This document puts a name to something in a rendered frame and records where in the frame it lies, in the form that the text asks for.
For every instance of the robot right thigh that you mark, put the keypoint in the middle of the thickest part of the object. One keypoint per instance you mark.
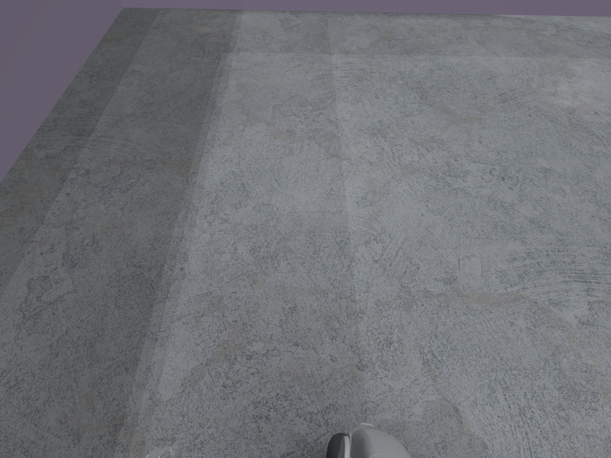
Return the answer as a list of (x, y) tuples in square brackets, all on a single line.
[(371, 443)]

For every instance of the robot right foot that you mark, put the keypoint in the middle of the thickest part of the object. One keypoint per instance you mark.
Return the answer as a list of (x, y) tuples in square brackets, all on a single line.
[(334, 445)]

